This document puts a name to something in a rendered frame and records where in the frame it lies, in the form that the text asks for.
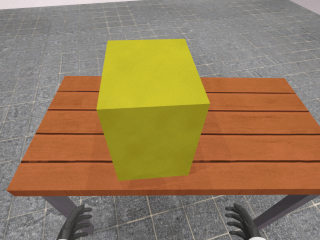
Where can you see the robot right hand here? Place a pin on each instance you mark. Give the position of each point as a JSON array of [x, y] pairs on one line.
[[246, 224]]

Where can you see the carton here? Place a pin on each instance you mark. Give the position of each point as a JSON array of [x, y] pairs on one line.
[[152, 107]]

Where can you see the table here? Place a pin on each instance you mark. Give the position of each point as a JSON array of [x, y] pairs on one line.
[[258, 138]]

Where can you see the robot left hand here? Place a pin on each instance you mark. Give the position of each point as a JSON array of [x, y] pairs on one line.
[[70, 226]]

